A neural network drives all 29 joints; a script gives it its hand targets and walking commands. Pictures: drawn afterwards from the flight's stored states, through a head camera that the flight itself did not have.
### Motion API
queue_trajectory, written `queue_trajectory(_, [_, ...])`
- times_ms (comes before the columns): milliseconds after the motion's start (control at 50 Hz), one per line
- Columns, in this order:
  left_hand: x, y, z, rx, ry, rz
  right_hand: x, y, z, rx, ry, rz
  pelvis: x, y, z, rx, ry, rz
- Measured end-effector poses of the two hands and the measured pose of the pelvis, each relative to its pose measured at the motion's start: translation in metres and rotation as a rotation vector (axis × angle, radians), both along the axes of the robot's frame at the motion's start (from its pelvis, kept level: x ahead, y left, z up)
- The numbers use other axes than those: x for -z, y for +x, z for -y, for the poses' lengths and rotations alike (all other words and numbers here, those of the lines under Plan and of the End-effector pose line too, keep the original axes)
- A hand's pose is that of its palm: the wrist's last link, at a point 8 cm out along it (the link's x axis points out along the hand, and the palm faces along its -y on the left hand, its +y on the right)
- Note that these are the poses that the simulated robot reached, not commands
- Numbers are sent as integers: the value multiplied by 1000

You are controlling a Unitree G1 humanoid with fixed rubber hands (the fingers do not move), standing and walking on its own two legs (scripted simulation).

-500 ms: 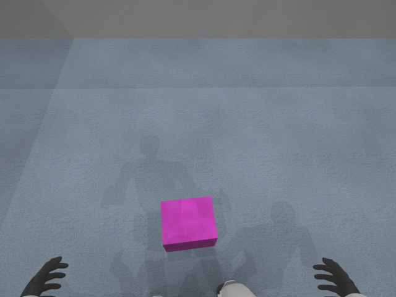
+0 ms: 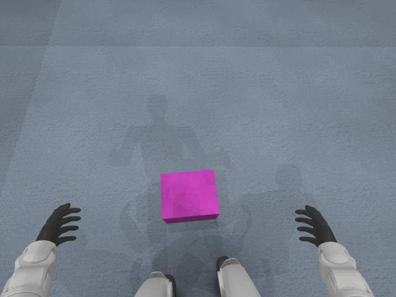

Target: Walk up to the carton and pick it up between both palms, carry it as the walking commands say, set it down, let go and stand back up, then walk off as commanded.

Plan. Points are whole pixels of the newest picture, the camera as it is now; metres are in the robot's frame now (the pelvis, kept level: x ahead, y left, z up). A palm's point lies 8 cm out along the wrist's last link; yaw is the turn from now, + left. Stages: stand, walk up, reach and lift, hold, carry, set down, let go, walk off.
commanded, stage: reach and lift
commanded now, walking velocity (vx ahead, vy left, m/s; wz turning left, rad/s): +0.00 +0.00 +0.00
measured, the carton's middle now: (189, 197) +0.44 +0.02 -0.64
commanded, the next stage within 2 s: none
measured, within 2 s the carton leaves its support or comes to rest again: neither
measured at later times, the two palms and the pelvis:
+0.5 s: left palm (86, 184) +0.38 +0.26 -0.15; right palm (283, 179) +0.38 -0.23 -0.17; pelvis -0.03 +0.00 -0.04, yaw +2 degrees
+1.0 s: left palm (102, 164) +0.46 +0.25 -0.22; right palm (256, 152) +0.48 -0.19 -0.22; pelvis -0.02 +0.00 -0.06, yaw +3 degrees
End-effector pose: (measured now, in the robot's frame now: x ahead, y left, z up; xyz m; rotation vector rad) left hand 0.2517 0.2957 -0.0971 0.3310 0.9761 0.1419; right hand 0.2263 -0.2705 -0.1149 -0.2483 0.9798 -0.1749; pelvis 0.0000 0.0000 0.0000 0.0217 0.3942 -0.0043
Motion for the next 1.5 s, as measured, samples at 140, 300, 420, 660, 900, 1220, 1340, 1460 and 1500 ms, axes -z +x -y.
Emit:
queue_trajectory(140, [21,23,4,-20,-42,22,15,37,-15,-25,6,33,14,-20,-5,-5,-4,-60])
queue_trajectory(300, [44,74,19,-28,-88,87,39,97,-35,-69,39,84,30,-33,-4,-11,-1,-167])
queue_trajectory(420, [49,113,31,-35,-106,159,47,136,-40,-94,57,147,37,-28,1,-15,7,-268])
queue_trajectory(660, [75,164,45,-70,-152,233,73,188,-55,-123,87,213,52,-27,6,-23,16,-414])
queue_trajectory(900, [107,212,48,-76,-188,302,90,254,-81,-114,129,318,63,-25,3,-26,13,-504])
queue_trajectory(1220, [171,192,52,-107,-219,264,160,237,-89,-93,168,259,108,-37,4,-45,17,-611])
queue_trajectory(1340, [218,177,53,-141,-233,269,212,229,-99,-83,170,257,152,-59,9,-63,26,-605])
queue_trajectory(1460, [266,176,62,-149,-237,297,265,224,-115,-75,161,274,190,-90,13,-77,34,-449])
queue_trajectory(1500, [281,181,64,-148,-235,318,283,226,-118,-72,148,292,201,-102,14,-80,35,-361])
